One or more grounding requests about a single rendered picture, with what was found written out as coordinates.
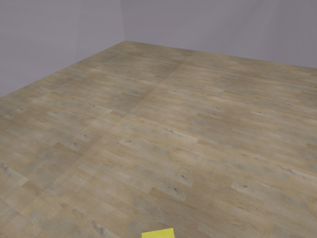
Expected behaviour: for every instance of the carton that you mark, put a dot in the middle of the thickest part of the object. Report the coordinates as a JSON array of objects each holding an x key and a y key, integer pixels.
[{"x": 164, "y": 233}]

